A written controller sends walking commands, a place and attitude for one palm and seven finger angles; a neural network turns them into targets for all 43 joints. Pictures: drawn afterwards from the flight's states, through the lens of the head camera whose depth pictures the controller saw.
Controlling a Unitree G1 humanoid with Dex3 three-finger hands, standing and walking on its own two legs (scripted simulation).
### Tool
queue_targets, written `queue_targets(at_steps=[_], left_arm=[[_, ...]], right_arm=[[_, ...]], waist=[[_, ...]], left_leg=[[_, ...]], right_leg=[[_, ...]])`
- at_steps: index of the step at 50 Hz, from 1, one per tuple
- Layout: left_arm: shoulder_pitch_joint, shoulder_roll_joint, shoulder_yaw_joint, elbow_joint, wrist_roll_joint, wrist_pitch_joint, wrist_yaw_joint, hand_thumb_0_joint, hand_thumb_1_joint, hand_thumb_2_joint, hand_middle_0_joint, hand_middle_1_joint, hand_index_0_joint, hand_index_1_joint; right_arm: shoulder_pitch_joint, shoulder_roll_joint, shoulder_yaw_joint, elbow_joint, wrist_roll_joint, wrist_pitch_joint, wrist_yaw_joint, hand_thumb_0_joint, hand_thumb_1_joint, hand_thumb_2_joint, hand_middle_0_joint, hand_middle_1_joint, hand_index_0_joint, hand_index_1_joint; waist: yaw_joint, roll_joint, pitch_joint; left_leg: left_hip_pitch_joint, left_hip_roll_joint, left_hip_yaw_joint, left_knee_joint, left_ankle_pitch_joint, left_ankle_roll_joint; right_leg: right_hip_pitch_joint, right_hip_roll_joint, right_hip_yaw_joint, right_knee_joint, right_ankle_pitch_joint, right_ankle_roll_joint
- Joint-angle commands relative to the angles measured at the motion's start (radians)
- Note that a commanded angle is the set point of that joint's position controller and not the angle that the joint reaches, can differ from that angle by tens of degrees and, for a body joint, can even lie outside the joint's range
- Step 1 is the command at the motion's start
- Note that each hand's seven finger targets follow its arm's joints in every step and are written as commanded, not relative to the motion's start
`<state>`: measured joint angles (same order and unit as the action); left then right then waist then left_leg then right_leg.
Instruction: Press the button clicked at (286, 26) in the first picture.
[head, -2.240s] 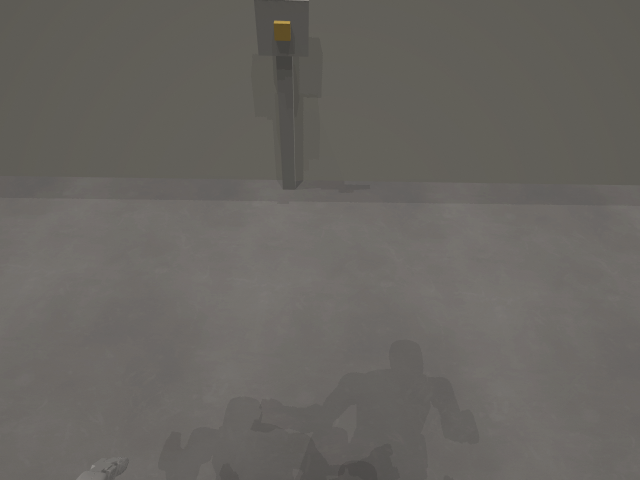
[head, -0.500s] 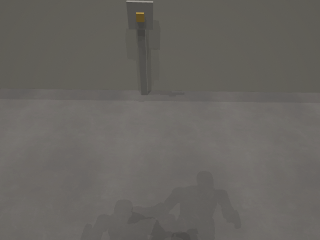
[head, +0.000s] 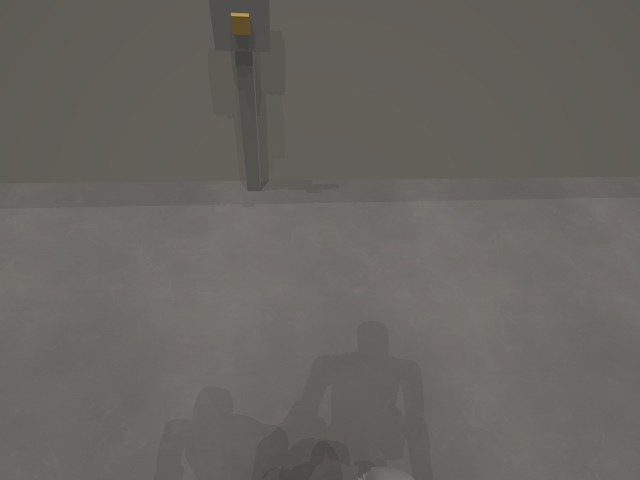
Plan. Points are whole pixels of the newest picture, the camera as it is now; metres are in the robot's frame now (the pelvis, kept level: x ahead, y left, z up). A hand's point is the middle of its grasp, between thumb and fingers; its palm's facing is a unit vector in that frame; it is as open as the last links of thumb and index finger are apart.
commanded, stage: walk to a spot facing it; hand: left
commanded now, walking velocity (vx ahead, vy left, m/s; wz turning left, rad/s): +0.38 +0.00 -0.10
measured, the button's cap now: (240, 23) +1.36 +0.27 -0.02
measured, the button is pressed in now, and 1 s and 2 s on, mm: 0 0 0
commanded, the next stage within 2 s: turn to face it in 1.06 s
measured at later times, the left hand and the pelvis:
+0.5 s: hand (221, 416) +0.24 +0.15 -0.18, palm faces +0.04 -0.98 -0.19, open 7.2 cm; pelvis +0.22 -0.03 +0.00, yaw +0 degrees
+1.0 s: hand (215, 283) +0.48 +0.20 -0.17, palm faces +0.00 -0.99 -0.15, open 7.4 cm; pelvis +0.44 +0.02 +0.01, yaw -4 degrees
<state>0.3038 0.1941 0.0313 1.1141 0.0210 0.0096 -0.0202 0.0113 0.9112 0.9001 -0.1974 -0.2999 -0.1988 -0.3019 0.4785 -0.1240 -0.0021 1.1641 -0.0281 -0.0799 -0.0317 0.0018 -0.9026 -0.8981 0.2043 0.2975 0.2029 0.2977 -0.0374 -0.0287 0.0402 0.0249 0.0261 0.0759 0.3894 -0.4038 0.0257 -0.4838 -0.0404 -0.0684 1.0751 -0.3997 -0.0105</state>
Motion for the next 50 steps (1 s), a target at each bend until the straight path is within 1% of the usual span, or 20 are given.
queue_targets(at_steps=[1,5,7,9,10,11,12,14,18,24,29,30,32,33,34,35,38,40,43,50], left_arm=[[-0.219,0.007,0.008,-0.166,-0.001,-0.036,-0.018,0.000,0.900,0.900,-0.200,-0.300,-0.200,-0.300],[-0.199,0.006,0.011,-0.161,-0.008,-0.039,-0.014,0.000,0.900,0.900,-0.200,-0.300,-0.200,-0.300],[-0.060,0.033,0.025,-0.120,-0.002,-0.044,-0.004,0.000,0.900,0.900,-0.200,-0.300,-0.200,-0.300],[0.185,0.102,0.050,-0.049,0.011,-0.060,0.010,0.000,0.900,0.900,-0.200,-0.300,-0.200,-0.300],[0.280,0.201,0.076,-0.028,0.018,-0.071,0.025,0.000,0.900,0.900,-0.200,-0.300,-0.200,-0.300],[0.278,0.260,0.086,-0.021,-0.001,-0.071,0.029,0.000,0.900,0.900,-0.200,-0.300,-0.200,-0.300],[0.173,0.231,0.085,-0.050,-0.014,-0.065,0.031,0.000,0.900,0.900,-0.200,-0.300,-0.200,-0.300],[0.014,0.134,0.053,-0.090,-0.008,-0.068,0.037,0.000,0.900,0.900,-0.200,-0.300,-0.200,-0.300],[-0.040,0.070,0.029,-0.085,0.005,-0.087,0.039,0.000,0.900,0.900,-0.200,-0.300,-0.200,-0.300],[0.014,0.087,0.033,-0.068,0.005,-0.099,0.032,0.000,0.900,0.900,-0.200,-0.300,-0.200,-0.300],[0.104,0.112,0.039,-0.043,0.008,-0.094,0.031,0.000,0.900,0.900,-0.200,-0.300,-0.200,-0.300],[0.108,0.117,0.040,-0.040,0.007,-0.092,0.031,0.000,0.900,0.900,-0.200,-0.300,-0.200,-0.300],[0.099,0.107,0.040,-0.042,-0.001,-0.089,0.029,0.000,0.900,0.900,-0.200,-0.300,-0.200,-0.300],[0.126,0.057,0.033,-0.057,-0.006,-0.088,0.023,0.000,0.900,0.900,-0.200,-0.300,-0.200,-0.300],[0.087,0.031,0.022,-0.095,-0.010,-0.093,0.016,0.000,0.900,0.900,-0.200,-0.300,-0.200,-0.300],[0.031,0.075,0.032,-0.098,-0.001,-0.087,0.023,0.000,0.900,0.900,-0.200,-0.300,-0.200,-0.300],[-0.020,0.043,0.038,-0.077,0.003,-0.076,0.006,0.000,0.900,0.900,-0.200,-0.300,-0.200,-0.300],[0.044,-0.008,0.038,-0.059,0.010,-0.047,0.006,0.000,0.900,0.900,-0.200,-0.300,-0.200,-0.300],[0.054,-0.022,0.043,-0.057,0.013,-0.022,0.003,0.000,0.900,0.900,-0.200,-0.300,-0.200,-0.300],[-0.141,-0.012,0.040,-0.138,0.009,-0.009,-0.010,0.000,0.900,0.900,-0.200,-0.300,-0.200,-0.300]], right_arm=[[0.100,-0.134,-0.025,0.010,0.008,-0.018,-0.017,0.000,-0.900,-0.900,0.200,0.300,0.200,0.300],[0.082,-0.161,-0.034,0.028,0.013,-0.017,-0.019,0.000,-0.900,-0.900,0.200,0.300,0.200,0.300],[0.064,-0.188,-0.046,0.027,0.016,-0.014,-0.018,0.000,-0.900,-0.900,0.200,0.300,0.200,0.300],[0.043,-0.176,-0.050,0.016,0.021,-0.011,-0.007,0.000,-0.900,-0.900,0.200,0.300,0.200,0.300],[0.086,-0.110,-0.042,0.000,0.033,-0.011,0.006,0.000,-0.900,-0.900,0.200,0.300,0.200,0.300],[0.114,-0.075,-0.041,-0.023,0.033,-0.007,0.003,0.000,-0.900,-0.900,0.200,0.300,0.200,0.300],[0.053,-0.091,-0.048,-0.033,0.033,0.001,0.007,0.000,-0.900,-0.900,0.200,0.300,0.200,0.300],[-0.051,-0.066,-0.052,-0.058,0.017,0.016,0.019,0.000,-0.900,-0.900,0.200,0.300,0.200,0.300],[0.029,-0.018,-0.052,-0.044,0.000,0.060,0.026,0.000,-0.900,-0.900,0.200,0.300,0.200,0.300],[-0.182,-0.035,-0.054,-0.153,0.006,0.053,0.054,0.000,-0.900,-0.900,0.200,0.300,0.200,0.300],[-0.308,-0.060,-0.056,-0.201,0.005,0.028,0.064,0.000,-0.900,-0.900,0.200,0.300,0.200,0.300],[-0.297,-0.074,-0.058,-0.196,0.004,0.024,0.062,0.000,-0.900,-0.900,0.200,0.300,0.200,0.300],[-0.125,-0.126,-0.073,-0.140,-0.003,0.011,0.050,0.000,-0.900,-0.900,0.200,0.300,0.200,0.300],[0.014,-0.232,-0.100,-0.108,-0.015,0.003,0.039,0.000,-0.900,-0.900,0.200,0.300,0.200,0.300],[0.117,-0.312,-0.115,-0.084,-0.008,0.007,0.031,0.000,-0.900,-0.900,0.200,0.300,0.200,0.300],[0.086,-0.275,-0.101,-0.072,-0.003,0.014,0.020,0.000,-0.900,-0.900,0.200,0.300,0.200,0.300],[-0.085,-0.161,-0.068,-0.111,0.002,-0.007,0.012,0.000,-0.900,-0.900,0.200,0.300,0.200,0.300],[-0.112,-0.131,-0.061,-0.107,0.005,-0.015,0.008,0.000,-0.900,-0.900,0.200,0.300,0.200,0.300],[-0.104,-0.100,-0.056,-0.099,0.011,-0.022,0.004,0.000,-0.900,-0.900,0.200,0.300,0.200,0.300],[-0.032,-0.126,-0.061,-0.064,0.007,-0.016,0.001,0.000,-0.900,-0.900,0.200,0.300,0.200,0.300]], waist=[[-0.006,0.169,0.173],[0.033,0.174,0.123],[0.095,0.150,0.036],[0.205,0.091,-0.092],[0.223,-0.123,-0.198],[0.165,-0.203,-0.263],[0.151,-0.101,-0.144],[0.081,0.001,0.041],[-0.021,0.006,0.040],[0.013,-0.060,0.093],[0.059,-0.037,0.088],[0.050,-0.013,0.074],[-0.033,0.083,-0.025],[-0.079,0.288,-0.122],[-0.100,0.433,-0.156],[-0.096,0.307,-0.142],[-0.016,0.060,0.004],[0.032,0.095,0.014],[0.053,0.137,0.032],[0.022,0.135,0.117]], left_leg=[[-0.024,0.201,-0.094,-0.211,0.609,0.102],[-0.056,0.211,-0.021,-0.156,0.857,0.104],[-0.032,0.220,-0.001,0.015,1.005,0.090],[-0.197,0.160,0.026,0.363,0.831,0.038],[-0.420,0.050,0.046,0.710,0.315,0.009],[-0.554,-0.024,-0.034,1.016,-0.137,0.005],[-0.576,0.045,-0.092,1.067,-0.081,0.027],[-0.578,0.118,-0.102,1.004,0.046,0.024],[-0.488,0.136,-0.070,0.840,0.116,-0.014],[-0.526,0.154,-0.017,0.469,0.220,-0.049],[-0.484,0.101,0.046,0.277,0.184,-0.028],[-0.427,0.089,0.062,0.235,0.182,-0.024],[-0.129,0.054,0.074,0.113,0.209,-0.002],[0.102,0.241,-0.193,0.041,0.182,0.069],[0.200,0.454,-0.480,-0.090,0.283,0.166],[0.159,0.449,-0.458,-0.111,0.253,0.177],[-0.062,0.379,-0.250,-0.149,0.348,0.117],[-0.143,0.315,-0.096,-0.173,0.353,0.076],[-0.152,0.269,0.003,-0.212,0.367,0.057],[-0.045,0.293,0.098,-0.216,0.482,0.085]], right_leg=[[-0.188,-0.040,-0.052,-0.159,0.147,0.001],[0.059,0.019,-0.102,-0.367,0.222,-0.038],[0.220,0.045,-0.096,-0.417,0.231,-0.067],[0.571,0.018,-0.049,-0.510,0.292,-0.096],[0.752,-0.246,0.286,-0.585,0.236,-0.187],[0.739,-0.437,0.648,-0.739,0.194,-0.267],[0.587,-0.421,0.606,-0.833,-0.047,-0.269],[0.258,-0.353,0.446,-0.878,-0.105,-0.196],[0.092,-0.249,0.170,-0.903,0.064,-0.143],[0.146,-0.217,0.074,-0.916,0.127,-0.151],[0.310,-0.242,0.092,-0.840,0.254,-0.145],[0.318,-0.239,0.084,-0.801,0.297,-0.137],[0.257,-0.158,-0.014,-0.525,0.456,-0.092],[0.070,-0.057,-0.087,-0.234,0.296,-0.034],[-0.137,0.039,-0.088,0.065,-0.169,-0.001],[-0.171,-0.005,0.021,0.184,-0.157,-0.016],[-0.176,-0.095,0.060,0.206,0.050,-0.002],[-0.118,-0.092,0.057,0.178,0.127,0.013],[-0.146,-0.089,0.049,0.132,0.223,0.025],[-0.223,-0.099,-0.016,-0.184,0.275,0.026]])
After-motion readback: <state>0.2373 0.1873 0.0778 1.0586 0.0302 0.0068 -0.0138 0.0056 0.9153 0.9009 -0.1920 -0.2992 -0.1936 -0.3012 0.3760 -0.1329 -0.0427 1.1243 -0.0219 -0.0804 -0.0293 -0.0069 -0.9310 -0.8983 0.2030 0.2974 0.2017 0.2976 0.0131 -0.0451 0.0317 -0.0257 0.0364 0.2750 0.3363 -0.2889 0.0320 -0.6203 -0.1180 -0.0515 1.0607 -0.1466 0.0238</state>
